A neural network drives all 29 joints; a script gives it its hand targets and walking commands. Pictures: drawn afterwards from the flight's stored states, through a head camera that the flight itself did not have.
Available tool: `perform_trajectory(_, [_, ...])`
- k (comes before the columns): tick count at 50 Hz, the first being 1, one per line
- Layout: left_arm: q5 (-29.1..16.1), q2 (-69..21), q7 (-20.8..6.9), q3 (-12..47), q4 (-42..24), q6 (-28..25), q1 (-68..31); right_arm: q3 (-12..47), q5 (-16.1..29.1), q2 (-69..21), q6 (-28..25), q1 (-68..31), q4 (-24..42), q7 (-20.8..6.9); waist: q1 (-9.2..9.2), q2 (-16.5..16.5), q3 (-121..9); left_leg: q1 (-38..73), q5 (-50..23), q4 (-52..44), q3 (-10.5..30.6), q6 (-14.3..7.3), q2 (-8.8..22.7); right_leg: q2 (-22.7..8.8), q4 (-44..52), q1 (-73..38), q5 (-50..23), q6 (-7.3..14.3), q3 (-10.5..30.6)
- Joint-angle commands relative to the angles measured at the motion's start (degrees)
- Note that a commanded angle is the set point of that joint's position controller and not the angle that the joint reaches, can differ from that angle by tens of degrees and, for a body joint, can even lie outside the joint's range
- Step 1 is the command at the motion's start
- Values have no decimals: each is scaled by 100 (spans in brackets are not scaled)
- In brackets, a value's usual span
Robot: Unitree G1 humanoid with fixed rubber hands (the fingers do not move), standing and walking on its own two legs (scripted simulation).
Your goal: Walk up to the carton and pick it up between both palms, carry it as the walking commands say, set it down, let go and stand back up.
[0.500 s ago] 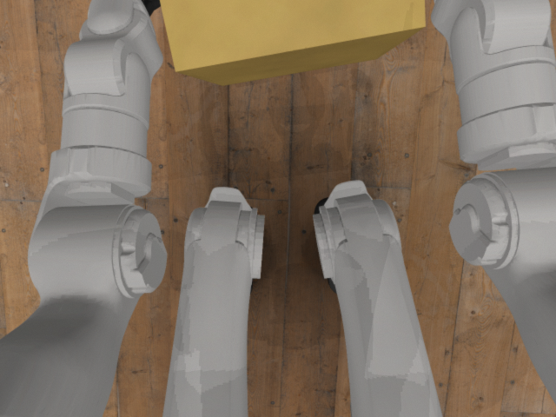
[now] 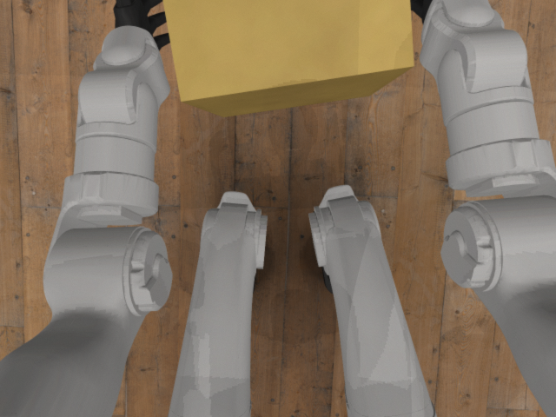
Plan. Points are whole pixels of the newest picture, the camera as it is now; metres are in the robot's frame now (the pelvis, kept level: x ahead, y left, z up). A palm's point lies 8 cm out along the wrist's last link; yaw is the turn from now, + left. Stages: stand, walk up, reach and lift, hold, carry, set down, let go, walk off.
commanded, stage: reach and lift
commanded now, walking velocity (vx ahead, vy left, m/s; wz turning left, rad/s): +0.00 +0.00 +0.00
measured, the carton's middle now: (283, 6) +0.58 -0.01 -0.15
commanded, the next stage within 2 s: none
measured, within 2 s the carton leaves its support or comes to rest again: neither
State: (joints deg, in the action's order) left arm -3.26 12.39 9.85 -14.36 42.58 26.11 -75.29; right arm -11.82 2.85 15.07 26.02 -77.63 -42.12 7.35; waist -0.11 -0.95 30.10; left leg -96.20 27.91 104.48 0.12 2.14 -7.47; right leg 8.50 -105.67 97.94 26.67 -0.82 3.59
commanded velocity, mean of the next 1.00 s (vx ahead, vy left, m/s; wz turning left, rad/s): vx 0.00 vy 0.00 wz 0.00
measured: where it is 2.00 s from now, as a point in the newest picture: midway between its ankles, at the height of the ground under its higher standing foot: (288, 268)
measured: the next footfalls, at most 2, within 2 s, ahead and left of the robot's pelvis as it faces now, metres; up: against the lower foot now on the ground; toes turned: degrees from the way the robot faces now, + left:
none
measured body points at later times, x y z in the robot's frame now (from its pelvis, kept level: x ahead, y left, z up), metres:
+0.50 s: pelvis +0.00 +0.00 +0.05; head +0.30 -0.01 +0.38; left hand +0.51 +0.16 -0.04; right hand +0.53 -0.16 -0.03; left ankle +0.16 +0.11 -0.45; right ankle +0.16 -0.10 -0.45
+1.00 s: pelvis +0.00 +0.00 +0.11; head +0.27 -0.01 +0.46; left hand +0.49 +0.16 +0.03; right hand +0.50 -0.16 +0.04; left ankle +0.16 +0.11 -0.45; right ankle +0.16 -0.10 -0.45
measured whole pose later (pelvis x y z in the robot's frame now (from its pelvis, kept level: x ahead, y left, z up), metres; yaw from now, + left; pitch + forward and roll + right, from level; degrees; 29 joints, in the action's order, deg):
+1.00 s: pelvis +0.00 +0.00 +0.11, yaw -1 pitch +10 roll +3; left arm -0.8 8.0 9.1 -15.0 33.7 30.2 -60.2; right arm -11.0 1.6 10.0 28.8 -63.4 -35.0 7.8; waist 0.3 -1.3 30.1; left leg -69.4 23.7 82.9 2.2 1.9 -7.4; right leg 8.1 -84.6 71.2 23.0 -0.3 5.7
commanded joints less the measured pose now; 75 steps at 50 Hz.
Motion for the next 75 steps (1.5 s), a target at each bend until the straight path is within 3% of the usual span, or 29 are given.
perform_trajectory(1, [-1057,-6302,-1481,2570,-2223,-550,-5604,2609,1005,-6574,-402,-4582,1337,-1509,309,-159,-13428,3555,-1073,-1250,-263,-171,-94,-14,1385,-4450,-1040,96,-208])
perform_trajectory(5, [-1104,-6355,-1534,2759,-2625,-422,-5611,2734,1062,-6673,-299,-4480,1602,-1549,290,-46,-14105,3989,-1276,-1357,-228,-164,-133,14,1481,-4783,-1226,87,-204])
perform_trajectory(12, [-1372,-6209,-1466,3276,-3703,-233,-5651,3191,1369,-6566,-135,-4515,2615,-1419,282,36,-15141,4739,-1800,-1548,-178,-130,-174,42,1681,-5720,-1777,65,-64])
perform_trajectory(16, [-1421,-6170,-1424,3255,-3541,-235,-5420,3213,1376,-6424,-158,-4570,2752,-1321,273,-118,-14694,4661,-1724,-1717,-142,-141,-169,18,1842,-5863,-1703,41,-14])
perform_trajectory(23, [-1333,-6330,-1421,3053,-3079,-350,-5210,3099,1190,-6500,-250,-4383,2400,-1287,218,-329,-13951,4620,-1296,-2046,-80,-138,-127,-34,2184,-5838,-1250,36,-39])
perform_trajectory(27, [-1176,-6410,-1471,2923,-2882,-367,-5084,3019,1124,-6727,-263,-4215,2137,-1365,309,-256,-13685,4714,-1049,-2260,-90,-144,-92,-52,2409,-5799,-955,43,-7])
perform_trajectory(32, [-1070,-6524,-1522,2909,-2747,-280,-4990,2928,1056,-6841,-205,-4009,1872,-1469,287,-92,-13478,4941,-741,-2558,-50,-127,-32,-76,2685,-5727,-612,74,3])
perform_trajectory(35, [-1134,-6525,-1533,3052,-3147,-239,-5057,3097,1156,-6935,-158,-4023,2135,-1491,319,-37,-13910,5277,-884,-2695,-50,-131,-49,-76,2814,-6118,-761,62,50])
perform_trajectory(40, [-1153,-6481,-1563,3152,-3250,-191,-4899,3228,1229,-6935,-138,-3961,2376,-1488,383,-52,-13878,5466,-965,-2907,-62,-129,-52,-97,3051,-6478,-831,49,127])
perform_trajectory(47, [-1188,-6571,-1597,3224,-3412,-247,-4611,3341,1201,-6967,-183,-3752,2602,-1447,317,-142,-13819,5702,-1180,-3168,-3,-134,-67,-112,3348,-6970,-1043,40,212])
perform_trajectory(59, [-1023,-6833,-1700,3339,-3118,-340,-3579,3462,989,-7246,-279,-2746,2333,-1517,332,-115,-13039,6203,-1493,-3772,109,-109,-46,-144,3955,-7366,-1320,53,264])
perform_trajectory(66, [-1040,-6824,-1731,3554,-3578,-377,-3416,3734,1052,-7363,-332,-2525,2693,-1537,371,-31,-13205,6662,-1766,-4105,167,-119,-61,-158,4310,-7931,-1606,46,363])
perform_trajectory(73, [-1077,-6876,-1764,3664,-3694,-379,-3400,3739,1018,-7365,-344,-2389,2783,-1545,272,-7,-12867,6885,-1611,-4496,225,-136,-36,-221,4713,-8212,-1433,62,400])
perform_trajectory(75, [-1020,-6878,-1793,3551,-3447,-365,-3330,3675,963,-7381,-338,-2385,2694,-1548,269,-50,-12574,6807,-1389,-4624,238,-166,-15,-246,4852,-8174,-1197,53,422])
